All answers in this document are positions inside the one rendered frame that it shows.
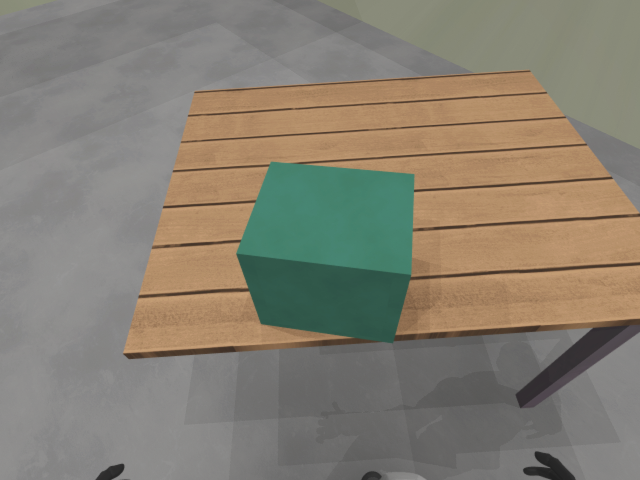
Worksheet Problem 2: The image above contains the robot right hand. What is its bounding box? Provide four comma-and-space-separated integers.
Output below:
523, 451, 576, 480

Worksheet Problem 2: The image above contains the table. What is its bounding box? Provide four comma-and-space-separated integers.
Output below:
123, 70, 640, 408

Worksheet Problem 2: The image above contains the carton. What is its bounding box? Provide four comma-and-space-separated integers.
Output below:
236, 162, 415, 343

